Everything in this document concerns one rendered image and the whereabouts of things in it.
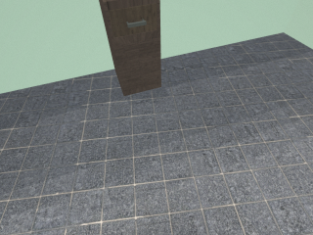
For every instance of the drawer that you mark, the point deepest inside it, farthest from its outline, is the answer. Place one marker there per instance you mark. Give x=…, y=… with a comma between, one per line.
x=120, y=17

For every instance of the handle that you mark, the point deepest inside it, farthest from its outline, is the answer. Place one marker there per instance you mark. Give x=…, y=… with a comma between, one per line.
x=142, y=22

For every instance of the cabinet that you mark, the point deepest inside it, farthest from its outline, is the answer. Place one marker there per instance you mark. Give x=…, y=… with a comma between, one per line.
x=136, y=57

